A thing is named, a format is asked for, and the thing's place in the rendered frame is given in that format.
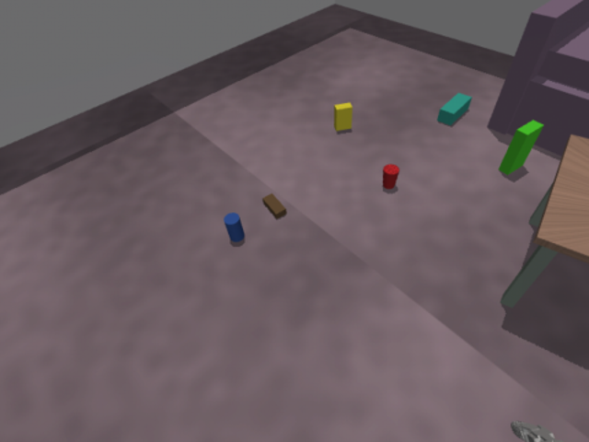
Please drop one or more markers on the coffee table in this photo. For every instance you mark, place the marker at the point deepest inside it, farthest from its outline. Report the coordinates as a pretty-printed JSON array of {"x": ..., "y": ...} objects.
[{"x": 562, "y": 218}]

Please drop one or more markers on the sofa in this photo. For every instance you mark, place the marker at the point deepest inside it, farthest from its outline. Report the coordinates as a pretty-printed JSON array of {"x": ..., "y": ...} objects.
[{"x": 548, "y": 80}]

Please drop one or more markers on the right robot hand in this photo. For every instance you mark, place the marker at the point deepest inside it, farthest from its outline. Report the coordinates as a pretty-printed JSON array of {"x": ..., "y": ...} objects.
[{"x": 532, "y": 433}]

